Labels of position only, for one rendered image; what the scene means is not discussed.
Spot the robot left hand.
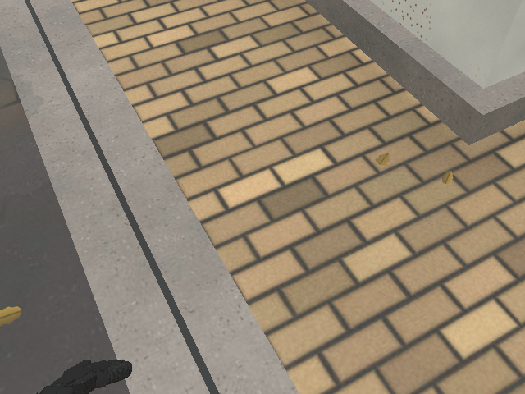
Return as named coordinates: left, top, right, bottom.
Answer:
left=36, top=360, right=132, bottom=394

